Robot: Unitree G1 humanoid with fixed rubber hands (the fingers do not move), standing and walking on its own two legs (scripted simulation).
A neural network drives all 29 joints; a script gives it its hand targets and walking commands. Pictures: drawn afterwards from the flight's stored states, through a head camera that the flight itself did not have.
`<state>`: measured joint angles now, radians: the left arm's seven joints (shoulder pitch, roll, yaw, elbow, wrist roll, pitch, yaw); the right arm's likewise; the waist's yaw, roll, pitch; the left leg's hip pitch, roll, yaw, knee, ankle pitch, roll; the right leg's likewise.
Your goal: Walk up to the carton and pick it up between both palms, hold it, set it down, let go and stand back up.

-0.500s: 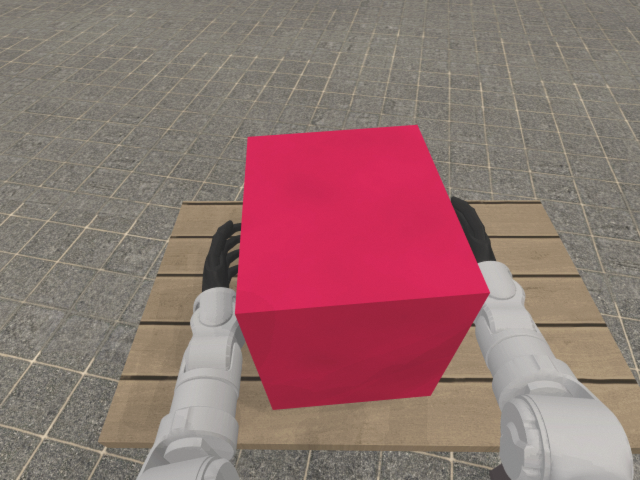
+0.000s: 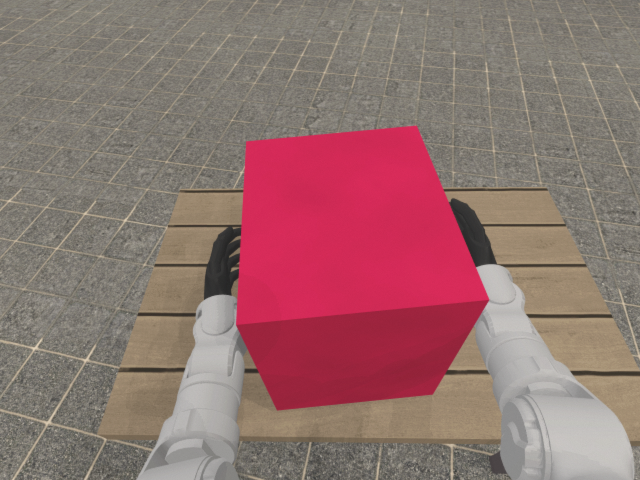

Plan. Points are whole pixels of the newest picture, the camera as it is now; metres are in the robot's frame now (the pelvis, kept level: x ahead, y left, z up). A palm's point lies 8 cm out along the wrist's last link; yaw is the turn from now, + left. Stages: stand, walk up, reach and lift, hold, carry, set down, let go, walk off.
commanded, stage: set down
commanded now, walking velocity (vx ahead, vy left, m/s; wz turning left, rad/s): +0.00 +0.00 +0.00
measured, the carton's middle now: (343, 274) +0.42 -0.01 -0.01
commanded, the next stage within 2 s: none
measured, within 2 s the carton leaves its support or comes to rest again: rests again in 0.38 s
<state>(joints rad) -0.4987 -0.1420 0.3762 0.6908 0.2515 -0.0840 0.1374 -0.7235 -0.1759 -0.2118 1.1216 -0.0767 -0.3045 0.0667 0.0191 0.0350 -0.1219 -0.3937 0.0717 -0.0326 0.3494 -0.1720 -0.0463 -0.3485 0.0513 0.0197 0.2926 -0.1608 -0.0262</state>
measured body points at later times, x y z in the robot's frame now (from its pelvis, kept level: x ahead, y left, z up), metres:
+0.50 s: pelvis +0.00 +0.00 +0.00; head +0.07 -0.01 +0.44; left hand +0.37 +0.15 +0.01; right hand +0.42 -0.18 +0.03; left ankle -0.02 +0.16 -0.75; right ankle -0.03 -0.10 -0.75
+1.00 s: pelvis +0.00 +0.00 +0.00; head +0.07 -0.01 +0.44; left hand +0.37 +0.15 +0.01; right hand +0.42 -0.18 +0.03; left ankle -0.02 +0.16 -0.75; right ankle -0.03 -0.10 -0.75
